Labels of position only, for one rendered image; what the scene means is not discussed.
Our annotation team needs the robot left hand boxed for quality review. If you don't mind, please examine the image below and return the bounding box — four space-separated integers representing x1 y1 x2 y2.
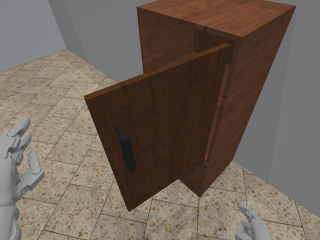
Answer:
0 117 45 206

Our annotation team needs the handle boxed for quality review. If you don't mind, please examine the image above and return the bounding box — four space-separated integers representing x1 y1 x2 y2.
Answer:
114 125 137 173

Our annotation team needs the robot left forearm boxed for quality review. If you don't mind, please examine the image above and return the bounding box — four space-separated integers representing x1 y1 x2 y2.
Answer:
0 205 22 240

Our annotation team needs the robot right hand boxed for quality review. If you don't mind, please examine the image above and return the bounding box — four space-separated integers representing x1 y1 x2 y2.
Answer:
234 203 273 240

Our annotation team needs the cupboard door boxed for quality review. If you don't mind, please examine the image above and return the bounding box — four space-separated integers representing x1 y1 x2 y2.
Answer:
83 43 231 212

